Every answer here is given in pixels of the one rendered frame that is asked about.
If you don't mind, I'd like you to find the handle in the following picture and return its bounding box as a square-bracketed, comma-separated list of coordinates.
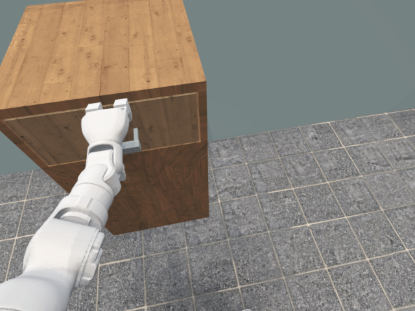
[121, 128, 141, 154]

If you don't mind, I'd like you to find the drawer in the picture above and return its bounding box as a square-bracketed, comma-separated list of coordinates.
[4, 92, 199, 165]

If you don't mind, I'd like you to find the left robot forearm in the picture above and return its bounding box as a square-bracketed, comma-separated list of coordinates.
[23, 140, 123, 272]

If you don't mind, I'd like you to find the cabinet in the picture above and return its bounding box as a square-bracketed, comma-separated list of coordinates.
[0, 0, 209, 235]

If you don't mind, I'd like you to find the left robot hand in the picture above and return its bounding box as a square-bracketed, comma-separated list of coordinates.
[81, 98, 132, 181]

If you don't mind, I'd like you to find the left robot upper arm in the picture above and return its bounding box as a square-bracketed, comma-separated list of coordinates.
[0, 218, 105, 311]

